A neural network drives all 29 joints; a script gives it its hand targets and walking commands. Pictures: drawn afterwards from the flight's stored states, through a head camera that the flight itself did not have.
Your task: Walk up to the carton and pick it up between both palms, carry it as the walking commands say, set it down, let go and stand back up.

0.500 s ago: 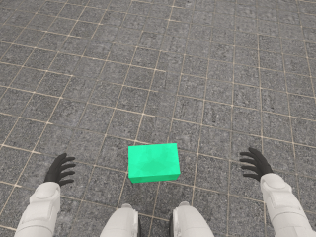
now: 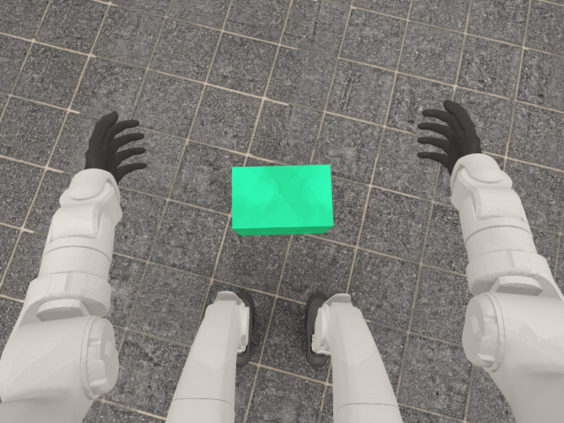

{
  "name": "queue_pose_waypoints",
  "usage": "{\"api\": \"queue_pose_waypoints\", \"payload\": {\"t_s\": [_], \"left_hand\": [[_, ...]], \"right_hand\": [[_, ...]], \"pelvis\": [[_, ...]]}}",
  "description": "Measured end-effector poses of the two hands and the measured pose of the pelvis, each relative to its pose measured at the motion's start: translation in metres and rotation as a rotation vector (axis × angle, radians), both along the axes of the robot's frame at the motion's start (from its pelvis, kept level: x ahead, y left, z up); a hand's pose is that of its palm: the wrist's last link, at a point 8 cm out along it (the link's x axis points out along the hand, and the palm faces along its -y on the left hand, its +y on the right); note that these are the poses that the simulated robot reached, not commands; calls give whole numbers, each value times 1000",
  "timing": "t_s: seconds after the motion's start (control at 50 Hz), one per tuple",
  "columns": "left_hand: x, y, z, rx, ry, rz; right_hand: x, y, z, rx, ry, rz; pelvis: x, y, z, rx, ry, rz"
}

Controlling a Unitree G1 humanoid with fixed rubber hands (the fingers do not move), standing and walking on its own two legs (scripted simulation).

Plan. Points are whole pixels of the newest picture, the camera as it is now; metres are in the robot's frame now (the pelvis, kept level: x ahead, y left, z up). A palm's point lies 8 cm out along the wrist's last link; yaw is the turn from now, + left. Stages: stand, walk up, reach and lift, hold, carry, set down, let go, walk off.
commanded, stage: reach and lift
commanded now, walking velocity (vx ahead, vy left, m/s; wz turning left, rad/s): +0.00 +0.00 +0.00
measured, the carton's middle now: (281, 203) +0.48 +0.01 -0.58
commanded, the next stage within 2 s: none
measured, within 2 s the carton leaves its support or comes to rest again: neither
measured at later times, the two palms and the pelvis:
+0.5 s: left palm (140, 144) +0.48 +0.24 -0.14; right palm (427, 137) +0.51 -0.21 -0.14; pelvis +0.01 +0.01 -0.04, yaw +0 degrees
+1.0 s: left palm (174, 171) +0.48 +0.23 -0.30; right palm (391, 168) +0.50 -0.21 -0.31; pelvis -0.02 +0.00 -0.19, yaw +0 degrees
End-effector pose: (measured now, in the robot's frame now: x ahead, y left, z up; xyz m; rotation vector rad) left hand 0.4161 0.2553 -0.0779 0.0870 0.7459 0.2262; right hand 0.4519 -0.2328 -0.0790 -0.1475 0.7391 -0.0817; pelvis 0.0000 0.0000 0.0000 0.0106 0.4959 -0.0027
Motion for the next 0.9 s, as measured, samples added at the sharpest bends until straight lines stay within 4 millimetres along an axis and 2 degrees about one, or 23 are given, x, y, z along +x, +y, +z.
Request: {"api": "queue_pose_waypoints", "payload": {"t_s": [0.16, 0.28, 0.36, 0.52, 0.64, 0.9], "left_hand": [[45, -13, -19, -37, -73, -3], [70, -21, -32, -53, -108, -9], [73, -22, -42, -57, -112, -12], [63, -17, -68, -57, -92, -10], [65, -17, -101, -55, -84, -18], [64, -25, -196, -40, -79, -13]], "right_hand": [[41, 14, -20, 51, -62, -11], [61, 23, -35, 79, -91, -14], [62, 24, -44, 83, -99, -21], [53, 18, -67, 78, -89, -29], [54, 19, -100, 79, -72, -25], [52, 20, -198, 69, -74, -30]], "pelvis": [[1, 0, -15, -2, 141, 1], [6, 1, -21, -4, 229, 1], [10, 4, -24, -5, 272, 2], [13, 8, -40, 0, 326, 1], [5, 9, -73, 3, 347, 2], [-18, 5, -161, 7, 327, -3]]}}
